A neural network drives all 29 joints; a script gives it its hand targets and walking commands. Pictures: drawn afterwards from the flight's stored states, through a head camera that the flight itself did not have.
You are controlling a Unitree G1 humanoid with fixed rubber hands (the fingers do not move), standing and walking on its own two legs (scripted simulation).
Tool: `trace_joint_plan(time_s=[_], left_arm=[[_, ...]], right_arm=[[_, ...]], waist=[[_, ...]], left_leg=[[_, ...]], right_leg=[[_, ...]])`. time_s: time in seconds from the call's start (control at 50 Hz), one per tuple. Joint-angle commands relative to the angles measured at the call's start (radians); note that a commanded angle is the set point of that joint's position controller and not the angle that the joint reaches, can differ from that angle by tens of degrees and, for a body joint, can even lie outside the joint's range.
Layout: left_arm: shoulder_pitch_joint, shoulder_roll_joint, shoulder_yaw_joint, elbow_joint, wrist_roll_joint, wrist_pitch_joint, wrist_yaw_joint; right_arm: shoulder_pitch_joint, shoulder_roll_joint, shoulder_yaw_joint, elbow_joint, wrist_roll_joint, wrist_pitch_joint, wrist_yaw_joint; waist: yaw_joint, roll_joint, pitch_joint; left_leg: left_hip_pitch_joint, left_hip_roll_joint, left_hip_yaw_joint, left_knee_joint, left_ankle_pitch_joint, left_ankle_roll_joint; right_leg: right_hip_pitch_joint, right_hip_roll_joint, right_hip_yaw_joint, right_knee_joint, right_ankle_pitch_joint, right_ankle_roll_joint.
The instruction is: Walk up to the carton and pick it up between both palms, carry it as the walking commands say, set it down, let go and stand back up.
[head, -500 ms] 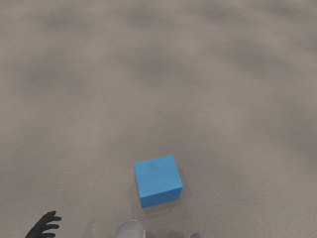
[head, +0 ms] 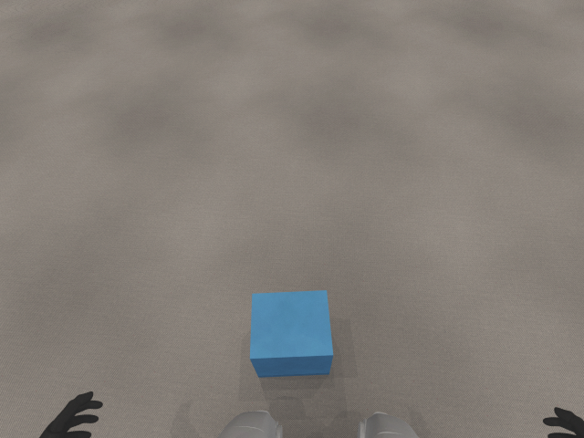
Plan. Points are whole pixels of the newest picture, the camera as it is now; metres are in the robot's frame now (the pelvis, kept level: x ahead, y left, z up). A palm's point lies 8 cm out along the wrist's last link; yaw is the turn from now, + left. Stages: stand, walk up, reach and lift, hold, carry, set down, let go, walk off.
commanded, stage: walk up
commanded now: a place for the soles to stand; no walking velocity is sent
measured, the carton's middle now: (291, 335) +0.44 +0.07 -0.63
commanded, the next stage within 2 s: reach and lift in 1.94 s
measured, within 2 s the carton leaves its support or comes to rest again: neither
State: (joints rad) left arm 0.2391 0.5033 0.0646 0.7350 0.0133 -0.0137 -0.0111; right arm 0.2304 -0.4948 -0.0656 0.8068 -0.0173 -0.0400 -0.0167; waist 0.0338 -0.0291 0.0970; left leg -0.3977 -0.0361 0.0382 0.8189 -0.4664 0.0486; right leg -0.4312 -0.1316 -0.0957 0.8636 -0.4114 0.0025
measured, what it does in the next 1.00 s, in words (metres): stands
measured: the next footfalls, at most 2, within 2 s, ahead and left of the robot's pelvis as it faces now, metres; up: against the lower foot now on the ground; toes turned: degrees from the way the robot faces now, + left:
none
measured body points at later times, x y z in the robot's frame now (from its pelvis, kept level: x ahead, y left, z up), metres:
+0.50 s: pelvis +0.00 +0.01 +0.02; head +0.02 +0.02 +0.47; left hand +0.06 +0.36 -0.08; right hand +0.17 -0.30 -0.08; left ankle +0.02 +0.14 -0.70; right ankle +0.03 -0.12 -0.70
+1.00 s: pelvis +0.01 +0.03 +0.03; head +0.03 +0.04 +0.48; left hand +0.06 +0.40 -0.07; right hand +0.19 -0.29 -0.07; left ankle +0.01 +0.14 -0.70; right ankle +0.03 -0.12 -0.70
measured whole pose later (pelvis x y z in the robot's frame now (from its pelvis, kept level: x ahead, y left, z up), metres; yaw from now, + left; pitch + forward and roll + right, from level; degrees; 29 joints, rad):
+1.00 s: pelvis +0.01 +0.03 +0.03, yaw +9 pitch -1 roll -2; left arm 0.10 0.47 0.05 1.02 0.02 -0.04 0.03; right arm 0.05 -0.48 -0.05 0.99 -0.03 0.03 0.05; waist 0.00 0.02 0.06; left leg -0.31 0.00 -0.04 0.63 -0.31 0.02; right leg -0.22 -0.11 -0.15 0.54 -0.28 0.04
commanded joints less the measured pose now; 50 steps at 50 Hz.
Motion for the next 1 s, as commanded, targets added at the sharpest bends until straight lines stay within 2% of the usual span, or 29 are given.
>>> trace_joint_plan(time_s=[0.0, 0.02, 0.04, 0.06, 0.08, 0.1, 0.12, 0.14, 0.16, 0.18, 0.2, 0.24, 0.26, 0.28, 0.3, 0.32, 0.34, 0.36, 0.38, 0.42, 0.46, 0.52, 0.56, 0.82, 0.84, 0.9, 0.94, 0.96, 0.98], left_arm=[[-0.005, 0.176, 0.032, -0.032, -0.016, -0.015, 0.014], [-0.029, 0.124, 0.015, -0.048, -0.029, -0.020, 0.018], [-0.060, 0.137, 0.019, -0.043, -0.036, -0.014, 0.031], [-0.041, 0.137, 0.020, -0.024, -0.038, -0.017, 0.032], [-0.004, 0.127, 0.018, 0.006, -0.037, -0.027, 0.033], [0.016, 0.140, 0.022, 0.029, -0.022, -0.036, 0.034], [0.030, 0.205, 0.036, 0.039, -0.003, -0.052, 0.034], [0.058, 0.278, 0.053, 0.048, 0.002, -0.060, 0.036], [0.041, 0.282, 0.055, 0.048, 0.000, -0.063, 0.037], [0.028, 0.259, 0.049, 0.040, -0.001, -0.065, 0.042], [0.000, 0.240, 0.043, 0.040, -0.002, -0.065, 0.046], [-0.049, 0.226, 0.037, 0.036, 0.004, -0.060, 0.038], [-0.074, 0.220, 0.034, 0.035, 0.005, -0.053, 0.030], [-0.081, 0.202, 0.027, 0.041, 0.001, -0.046, 0.022], [-0.070, 0.173, 0.016, 0.051, -0.003, -0.040, 0.016], [-0.070, 0.140, 0.005, 0.049, -0.010, -0.038, 0.013], [-0.058, 0.098, -0.006, 0.046, -0.024, -0.036, 0.010], [-0.088, 0.114, -0.001, 0.063, -0.031, -0.023, 0.015], [-0.088, 0.118, 0.001, 0.085, -0.031, -0.018, 0.014], [-0.076, 0.127, 0.001, 0.128, -0.017, -0.026, 0.014], [-0.121, 0.165, 0.006, 0.143, -0.006, -0.039, 0.013], [-0.151, 0.131, -0.005, 0.170, -0.014, -0.033, 0.012], [-0.155, 0.117, -0.008, 0.191, -0.015, -0.026, 0.010], [-0.215, 0.103, -0.016, 0.290, -0.010, -0.021, 0.002], [-0.163, 0.168, 0.004, 0.294, -0.006, -0.036, 0.020], [-0.118, 0.222, 0.030, 0.282, 0.001, -0.041, 0.042], [-0.155, 0.229, 0.037, 0.248, 0.005, -0.037, 0.048], [-0.169, 0.226, 0.037, 0.231, 0.006, -0.036, 0.049], [-0.178, 0.219, 0.034, 0.218, 0.007, -0.034, 0.049]], right_arm=[[0.073, -0.191, -0.060, -0.036, -0.021, -0.014, 0.008], [0.022, -0.265, -0.072, -0.062, -0.019, -0.016, 0.010], [0.026, -0.266, -0.068, -0.071, -0.012, -0.014, 0.013], [0.007, -0.235, -0.056, -0.067, -0.005, -0.010, 0.015], [-0.042, -0.206, -0.043, -0.061, 0.001, -0.002, 0.013], [-0.092, -0.180, -0.035, -0.051, 0.007, 0.008, 0.014], [-0.103, -0.159, -0.034, -0.051, 0.010, 0.016, 0.019], [-0.083, -0.153, -0.034, -0.045, 0.014, 0.023, 0.015], [-0.069, -0.163, -0.036, -0.033, 0.014, 0.029, 0.011], [-0.069, -0.165, -0.034, -0.030, 0.012, 0.030, 0.012], [-0.058, -0.154, -0.033, -0.021, 0.013, 0.027, 0.013], [-0.032, -0.129, -0.029, 0.002, 0.014, 0.019, 0.023], [-0.014, -0.116, -0.028, 0.021, 0.012, 0.016, 0.028], [-0.010, -0.109, -0.029, 0.036, 0.008, 0.011, 0.030], [-0.022, -0.114, -0.031, 0.042, 0.001, 0.006, 0.028], [-0.029, -0.140, -0.037, 0.041, -0.006, -0.002, 0.023], [-0.080, -0.201, -0.039, 0.020, -0.008, -0.013, 0.019], [-0.089, -0.226, -0.034, 0.027, 0.001, -0.016, 0.016], [-0.116, -0.205, -0.024, 0.038, 0.006, -0.013, 0.014], [-0.183, -0.153, -0.005, 0.056, 0.011, -0.002, 0.013], [-0.155, -0.134, 0.002, 0.092, 0.014, 0.000, 0.017], [-0.164, -0.141, 0.009, 0.127, 0.014, -0.005, 0.020], [-0.182, -0.143, 0.013, 0.140, 0.014, -0.006, 0.018], [-0.248, -0.116, 0.027, 0.211, 0.015, 0.005, 0.020], [-0.251, -0.160, 0.005, 0.179, -0.009, 0.034, 0.039], [-0.249, -0.121, 0.003, 0.152, -0.009, 0.058, 0.060], [-0.215, -0.114, -0.005, 0.142, -0.015, 0.068, 0.069], [-0.189, -0.118, -0.011, 0.140, -0.018, 0.071, 0.073], [-0.162, -0.121, -0.016, 0.138, -0.021, 0.070, 0.076]], waist=[[-0.054, -0.072, -0.134], [-0.040, 0.173, -0.148], [-0.064, 0.156, -0.156], [-0.045, 0.115, -0.145], [-0.013, 0.092, -0.148], [0.012, 0.065, -0.126], [0.016, -0.031, -0.108], [0.015, -0.135, -0.105], [0.005, -0.143, -0.086], [-0.001, -0.075, -0.063], [-0.013, -0.064, -0.049], [-0.024, -0.144, -0.055], [-0.036, -0.150, -0.070], [-0.045, -0.135, -0.084], [-0.046, -0.105, -0.090], [-0.046, -0.045, -0.116], [-0.011, 0.083, -0.124], [-0.027, 0.101, -0.143], [-0.012, 0.077, -0.121], [0.002, 0.062, -0.096], [-0.029, 0.023, -0.092], [-0.028, 0.062, -0.119], [-0.021, 0.077, -0.123], [-0.021, 0.059, -0.137], [-0.015, 0.106, -0.137], [-0.007, -0.027, -0.136], [-0.023, -0.097, -0.113], [-0.034, -0.110, -0.106], [-0.049, -0.105, -0.098]], left_leg=[[0.223, 0.066, -0.168, -0.218, 0.193, 0.052], [0.227, 0.218, -0.479, -0.268, 0.283, 0.146], [0.183, 0.300, -0.528, -0.283, 0.384, 0.241], [0.144, 0.278, -0.461, -0.253, 0.462, 0.249], [0.085, 0.225, -0.377, -0.216, 0.491, 0.202], [0.010, 0.157, -0.289, -0.166, 0.434, 0.123], [-0.061, 0.056, -0.201, -0.023, 0.383, 0.046], [-0.149, -0.007, -0.150, 0.107, 0.165, 0.003], [-0.194, 0.004, -0.142, 0.196, -0.115, -0.005], [-0.185, 0.023, -0.165, 0.234, -0.117, -0.005], [-0.166, 0.042, -0.164, 0.202, -0.089, -0.004], [-0.065, 0.054, -0.075, 0.039, -0.029, -0.008], [0.041, 0.034, -0.019, -0.056, 0.039, -0.009], [0.144, 0.013, 0.010, -0.163, 0.138, -0.007], [0.207, 0.013, -0.011, -0.236, 0.194, -0.002], [0.270, 0.070, -0.121, -0.257, 0.245, 0.016], [0.205, 0.212, -0.377, -0.311, 0.282, 0.076], [0.109, 0.277, -0.458, -0.347, 0.236, 0.150], [0.058, 0.244, -0.394, -0.338, 0.215, 0.144], [0.000, 0.149, -0.251, -0.288, 0.199, 0.050], [0.058, 0.099, -0.185, -0.241, 0.274, 0.015], [0.098, 0.140, -0.229, -0.304, 0.325, 0.034], [0.079, 0.155, -0.247, -0.341, 0.332, 0.040], [0.133, 0.141, -0.203, -0.430, 0.383, 0.009], [0.110, 0.113, -0.180, -0.381, 0.379, 0.018], [0.023, 0.076, -0.119, -0.236, 0.352, -0.003], [0.013, 0.069, -0.097, -0.150, 0.151, -0.011], [0.037, 0.073, -0.087, -0.130, 0.092, -0.008], [0.076, 0.079, -0.088, -0.165, 0.088, -0.001]], right_leg=[[-0.033, -0.142, 0.180, -0.109, 0.278, -0.104], [-0.155, 0.006, 0.056, 0.011, 0.074, -0.022], [-0.110, 0.052, 0.039, 0.028, -0.156, -0.008], [-0.045, 0.060, 0.050, 0.008, -0.166, -0.017], [0.049, 0.056, 0.052, -0.097, -0.056, -0.027], [0.119, 0.024, 0.106, -0.232, 0.021, -0.047], [0.148, -0.099, 0.287, -0.379, 0.035, -0.099], [0.216, -0.248, 0.472, -0.443, 0.167, -0.201], [0.233, -0.343, 0.501, -0.443, 0.326, -0.272], [0.204, -0.338, 0.461, -0.425, 0.387, -0.275], [0.195, -0.296, 0.391, -0.406, 0.391, -0.250], [0.164, -0.212, 0.240, -0.388, 0.403, -0.185], [0.116, -0.172, 0.175, -0.361, 0.386, -0.160], [0.060, -0.143, 0.135, -0.331, 0.297, -0.131], [0.020, -0.127, 0.119, -0.306, 0.198, -0.098], [-0.032, -0.114, 0.107, -0.259, 0.123, -0.064], [-0.048, -0.014, 0.052, -0.187, 0.010, -0.011], [0.040, 0.047, 0.059, -0.159, -0.104, -0.004], [0.110, 0.057, 0.064, -0.199, -0.083, -0.012], [0.169, 0.012, 0.114, -0.344, 0.001, -0.043], [0.137, -0.062, 0.173, -0.410, 0.046, -0.072], [0.167, -0.010, 0.093, -0.373, 0.084, -0.049], [0.211, 0.008, 0.078, -0.372, 0.102, -0.039], [0.306, -0.023, 0.073, -0.495, 0.207, -0.029], [0.318, -0.045, 0.076, -0.480, 0.226, -0.040], [0.356, -0.171, 0.181, -0.520, 0.238, -0.119], [0.304, -0.244, 0.205, -0.508, 0.257, -0.179], [0.260, -0.257, 0.201, -0.488, 0.264, -0.191], [0.213, -0.243, 0.180, -0.452, 0.255, -0.179]])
